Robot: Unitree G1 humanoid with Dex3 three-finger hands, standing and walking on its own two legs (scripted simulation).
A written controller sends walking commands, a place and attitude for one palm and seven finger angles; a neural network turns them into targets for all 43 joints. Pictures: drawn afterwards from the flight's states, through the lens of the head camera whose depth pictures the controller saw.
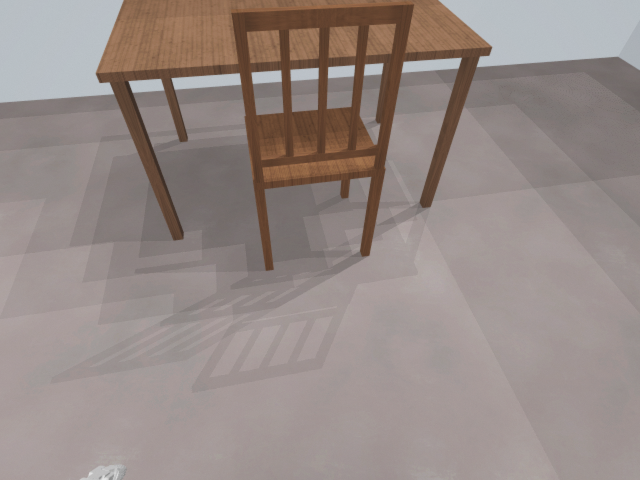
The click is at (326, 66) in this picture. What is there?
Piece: chair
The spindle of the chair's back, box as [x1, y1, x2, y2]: [317, 27, 329, 153]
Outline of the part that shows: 329,27 319,28 317,136 318,153 324,152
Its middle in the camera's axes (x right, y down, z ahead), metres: +0.00 -0.38 +1.03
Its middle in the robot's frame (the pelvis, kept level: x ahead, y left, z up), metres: +1.03 +0.06 -0.05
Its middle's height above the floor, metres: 0.72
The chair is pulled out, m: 0.00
